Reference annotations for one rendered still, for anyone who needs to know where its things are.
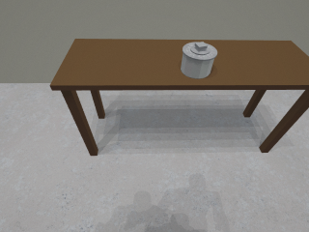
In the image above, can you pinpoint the lid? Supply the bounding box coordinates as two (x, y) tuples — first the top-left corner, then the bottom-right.
(183, 42), (217, 62)

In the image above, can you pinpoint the table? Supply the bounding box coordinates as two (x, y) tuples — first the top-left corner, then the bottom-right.
(49, 39), (309, 156)

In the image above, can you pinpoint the pot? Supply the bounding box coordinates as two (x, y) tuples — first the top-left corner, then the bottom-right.
(181, 54), (214, 79)

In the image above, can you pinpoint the knob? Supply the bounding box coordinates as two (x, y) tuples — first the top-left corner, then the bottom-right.
(195, 42), (208, 50)

